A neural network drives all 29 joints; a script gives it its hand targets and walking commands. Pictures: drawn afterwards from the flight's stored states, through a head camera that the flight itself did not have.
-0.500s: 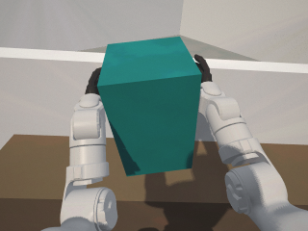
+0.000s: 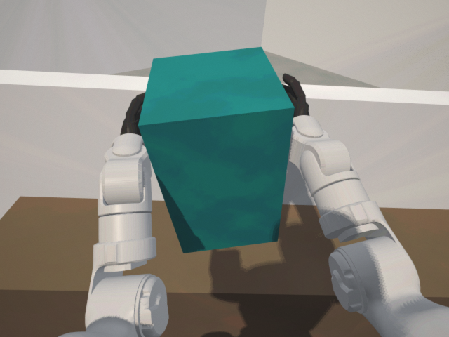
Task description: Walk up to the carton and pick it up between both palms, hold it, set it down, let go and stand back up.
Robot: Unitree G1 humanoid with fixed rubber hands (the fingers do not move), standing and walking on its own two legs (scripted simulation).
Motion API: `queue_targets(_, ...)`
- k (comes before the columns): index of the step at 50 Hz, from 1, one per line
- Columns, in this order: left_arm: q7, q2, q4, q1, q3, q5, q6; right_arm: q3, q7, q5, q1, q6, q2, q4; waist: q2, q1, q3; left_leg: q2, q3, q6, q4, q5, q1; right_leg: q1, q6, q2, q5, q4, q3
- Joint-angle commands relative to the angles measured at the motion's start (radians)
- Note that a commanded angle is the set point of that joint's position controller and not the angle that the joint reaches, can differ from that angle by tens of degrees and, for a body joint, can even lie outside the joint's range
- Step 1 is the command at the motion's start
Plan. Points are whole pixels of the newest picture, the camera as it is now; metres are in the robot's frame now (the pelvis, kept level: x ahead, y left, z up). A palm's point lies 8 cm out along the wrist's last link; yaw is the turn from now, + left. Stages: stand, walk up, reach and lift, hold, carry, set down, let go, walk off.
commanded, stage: hold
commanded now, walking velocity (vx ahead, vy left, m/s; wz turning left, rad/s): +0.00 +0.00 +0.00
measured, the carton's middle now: (219, 156) +0.35 +0.00 +0.21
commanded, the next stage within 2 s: none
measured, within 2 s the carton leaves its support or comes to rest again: neither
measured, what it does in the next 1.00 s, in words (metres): stands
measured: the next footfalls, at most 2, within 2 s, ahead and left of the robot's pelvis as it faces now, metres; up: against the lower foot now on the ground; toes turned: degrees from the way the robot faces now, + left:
none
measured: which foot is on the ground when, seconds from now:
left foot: down 0.00-1.00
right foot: down 0.00-1.00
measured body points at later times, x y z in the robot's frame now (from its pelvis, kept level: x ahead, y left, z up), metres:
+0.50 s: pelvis +0.00 +0.00 +0.00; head -0.07 +0.03 +0.44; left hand +0.37 +0.14 +0.24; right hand +0.38 -0.12 +0.27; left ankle +0.01 +0.12 -0.75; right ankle +0.01 -0.11 -0.75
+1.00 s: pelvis +0.00 +0.00 +0.00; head -0.07 +0.03 +0.44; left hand +0.37 +0.14 +0.24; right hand +0.38 -0.13 +0.26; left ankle +0.01 +0.12 -0.75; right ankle +0.01 -0.11 -0.75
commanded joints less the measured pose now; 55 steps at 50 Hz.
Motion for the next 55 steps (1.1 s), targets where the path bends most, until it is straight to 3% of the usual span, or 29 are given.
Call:
queue_targets(1,-0.126,-0.54,-0.063,-0.797,-0.434,-0.138,-0.06,0.289,0.093,0.091,-0.658,-0.003,0.721,-0.25,0.055,-0.001,-0.287,-0.067,0.033,-0.019,-0.075,0.225,0.018,0.106,0.102,0.051,0.198,-0.025,-0.015)
queue_targets(7,-0.135,-0.585,-0.037,-0.857,-0.465,-0.146,-0.067,0.237,0.111,0.064,-0.703,-0.014,0.702,-0.228,0.123,-0.023,-0.262,-0.057,0.035,-0.041,-0.088,0.195,-0.002,0.087,0.08,0.056,0.131,-0.035,-0.016)
queue_targets(12,-0.117,-0.592,-0.065,-0.879,-0.485,-0.176,-0.087,0.284,0.107,0.09,-0.778,-0.035,0.747,-0.307,0.091,-0.006,-0.383,-0.067,0.031,-0.028,-0.047,0.268,0.034,0.096,0.094,0.056,0.211,-0.021,-0.013)
queue_targets(15,-0.11,-0.553,-0.003,-0.86,-0.424,-0.142,-0.086,0.275,0.108,0.07,-0.741,-0.021,0.749,-0.233,0.058,0.014,-0.294,-0.072,0.044,-0.01,-0.08,0.169,-0.001,0.067,0.103,0.048,0.149,-0.033,-0.006)
queue_targets(19,-0.118,-0.561,-0.023,-0.855,-0.427,-0.151,-0.085,0.266,0.111,0.073,-0.719,-0.024,0.743,-0.215,0.061,0.003,-0.32,-0.065,0.041,-0.012,-0.085,0.179,0.004,0.079,0.098,0.049,0.157,-0.029,-0.008)
queue_targets(23,-0.108,-0.569,-0.12,-0.865,-0.478,-0.179,-0.091,0.311,0.099,0.117,-0.706,-0.025,0.753,-0.292,0.103,-0.009,-0.423,-0.077,0.029,-0.035,-0.029,0.314,0.063,0.132,0.104,0.049,0.303,-0.006,-0.002)
queue_targets(25,-0.109,-0.569,-0.067,-0.846,-0.465,-0.167,-0.081,0.305,0.092,0.113,-0.718,-0.018,0.739,-0.28,0.1,-0.007,-0.346,-0.075,0.033,-0.031,-0.046,0.271,0.032,0.112,0.105,0.051,0.258,-0.018,-0.005)
queue_targets(28,-0.109,-0.568,-0.095,-0.843,-0.482,-0.172,-0.079,0.281,0.092,0.1,-0.674,-0.012,0.732,-0.261,0.099,-0.024,-0.324,-0.068,0.028,-0.035,-0.056,0.252,0.023,0.098,0.1,0.05,0.223,-0.022,-0.01)
queue_targets(31,-0.124,-0.555,-0.041,-0.82,-0.436,-0.137,-0.069,0.272,0.097,0.079,-0.682,-0.004,0.727,-0.236,0.065,-0.004,-0.265,-0.068,0.036,-0.021,-0.081,0.195,0.003,0.089,0.101,0.046,0.185,-0.032,-0.01)
queue_targets(32,-0.129,-0.548,-0.019,-0.813,-0.433,-0.125,-0.067,0.263,0.098,0.074,-0.684,-0.003,0.719,-0.224,0.083,-0.006,-0.254,-0.068,0.035,-0.021,-0.085,0.185,-0.01,0.094,0.098,0.042,0.172,-0.036,-0.005)
queue_targets(37,-0.121,-0.583,-0.126,-0.843,-0.497,-0.176,-0.084,0.319,0.087,0.122,-0.705,-0.016,0.739,-0.336,0.097,-0.023,-0.385,-0.076,0.024,-0.045,-0.018,0.359,0.067,0.134,0.104,0.056,0.353,-0.003,-0.007)
queue_targets(38,-0.119,-0.584,-0.127,-0.852,-0.512,-0.18,-0.085,0.315,0.084,0.118,-0.702,-0.014,0.73,-0.332,0.119,-0.033,-0.377,-0.076,0.023,-0.053,-0.02,0.341,0.071,0.117,0.104,0.056,0.326,-0.004,-0.011)
queue_targets(39,-0.117,-0.576,-0.119,-0.854,-0.502,-0.178,-0.084,0.307,0.085,0.113,-0.686,-0.007,0.736,-0.302,0.106,-0.033,-0.34,-0.075,0.028,-0.049,-0.028,0.324,0.059,0.105,0.102,0.057,0.301,-0.012,-0.012)
queue_targets(44,-0.11,-0.568,-0.078,-0.857,-0.465,-0.158,-0.077,0.275,0.11,0.081,-0.697,-0.006,0.733,-0.256,0.088,0.001,-0.278,-0.058,0.026,-0.022,-0.085,0.19,-0.015,0.071,0.09,0.052,0.131,-0.027,-0.012)
queue_targets(46,-0.106,-0.592,-0.108,-0.857,-0.487,-0.174,-0.082,0.291,0.114,0.091,-0.721,-0.021,0.751,-0.295,0.085,0.006,-0.343,-0.055,0.028,-0.026,-0.07,0.237,0.014,0.083,0.087,0.063,0.171,-0.017,-0.014)
queue_targets(47,-0.106,-0.565,-0.045,-0.865,-0.465,-0.161,-0.079,0.262,0.112,0.074,-0.71,-0.012,0.727,-0.234,0.083,-0.007,-0.286,-0.059,0.033,-0.026,-0.078,0.194,0.004,0.06,0.088,0.056,0.139,-0.034,-0.008)
queue_targets(48,-0.107,-0.577,-0.068,-0.864,-0.463,-0.16,-0.082,0.276,0.114,0.08,-0.724,-0.017,0.743,-0.249,0.079,0.01,-0.317,-0.058,0.032,-0.02,-0.077,0.208,0.001,0.074,0.087,0.056,0.15,-0.025,-0.012)
queue_targets(50,-0.103,-0.583,-0.076,-0.846,-0.484,-0.174,-0.081,0.297,0.109,0.1,-0.738,-0.026,0.739,-0.3,0.09,0.002,-0.381,-0.063,0.028,-0.027,-0.05,0.27,0.024,0.109,0.087,0.058,0.222,-0.014,-0.004)
queue_targets(55,-0.102,-0.564,-0.043,-0.858,-0.451,-0.157,-0.079,0.264,0.11,0.074,-0.71,-0.015,0.731,-0.226,0.074,-0.001,-0.31,-0.063,0.033,-0.02,-0.075,0.19,0.005,0.077,0.092,0.048,0.156,-0.032,-0.003)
